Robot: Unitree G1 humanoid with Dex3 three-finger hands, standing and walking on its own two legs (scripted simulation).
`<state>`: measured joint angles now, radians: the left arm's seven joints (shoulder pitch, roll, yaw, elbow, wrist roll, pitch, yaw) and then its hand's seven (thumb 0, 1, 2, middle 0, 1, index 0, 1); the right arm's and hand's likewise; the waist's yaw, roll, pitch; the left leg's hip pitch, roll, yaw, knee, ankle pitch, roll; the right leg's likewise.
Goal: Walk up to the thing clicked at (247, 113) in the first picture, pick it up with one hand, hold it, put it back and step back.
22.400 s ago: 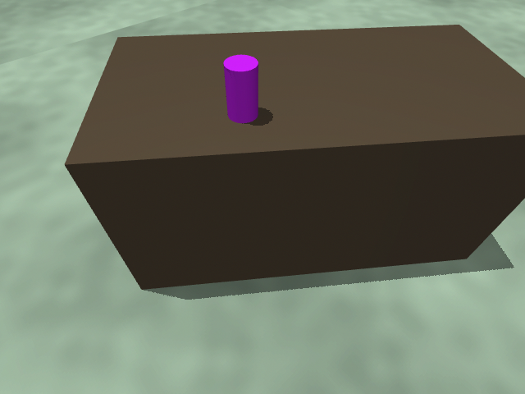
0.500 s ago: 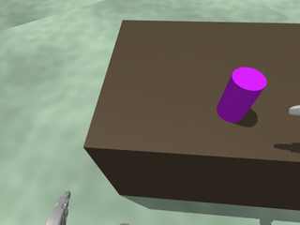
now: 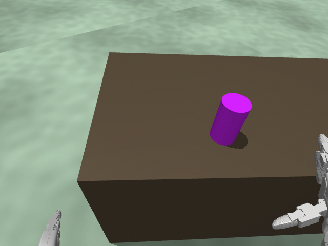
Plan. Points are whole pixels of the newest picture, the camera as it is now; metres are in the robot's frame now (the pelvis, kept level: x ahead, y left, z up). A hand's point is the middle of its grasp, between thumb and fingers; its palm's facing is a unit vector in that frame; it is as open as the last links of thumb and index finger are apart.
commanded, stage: sink last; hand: right
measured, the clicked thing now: (228, 120) +0.48 -0.23 +0.01
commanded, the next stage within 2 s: home in 0.40 s
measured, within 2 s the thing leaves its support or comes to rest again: neither
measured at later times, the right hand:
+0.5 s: hand (314, 224) +0.15 -0.26 +0.10, palm faces +0.37 +0.82 -0.43, open 17.3 cm
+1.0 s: hand out of the picture +0.12 -0.18 -0.06, palm faces +0.10 +0.97 -0.24, open 17.5 cm
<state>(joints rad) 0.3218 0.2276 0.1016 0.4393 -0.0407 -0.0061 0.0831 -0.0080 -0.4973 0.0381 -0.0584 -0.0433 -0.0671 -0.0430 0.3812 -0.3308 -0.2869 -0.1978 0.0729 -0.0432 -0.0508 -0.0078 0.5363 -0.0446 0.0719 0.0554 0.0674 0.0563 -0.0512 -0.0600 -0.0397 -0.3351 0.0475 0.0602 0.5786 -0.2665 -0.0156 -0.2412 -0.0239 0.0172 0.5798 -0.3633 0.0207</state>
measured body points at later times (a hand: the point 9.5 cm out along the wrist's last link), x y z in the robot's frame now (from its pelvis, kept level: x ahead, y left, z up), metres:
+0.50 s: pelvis -0.04 +0.01 +0.00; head -0.04 +0.04 +0.45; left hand +0.12 +0.27 -0.09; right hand +0.12 -0.30 +0.13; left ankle +0.02 +0.13 -0.73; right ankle -0.04 -0.13 -0.73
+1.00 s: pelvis -0.04 +0.00 +0.01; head -0.02 +0.01 +0.46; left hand +0.13 +0.23 -0.08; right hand +0.11 -0.23 -0.04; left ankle +0.02 +0.13 -0.73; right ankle -0.04 -0.13 -0.73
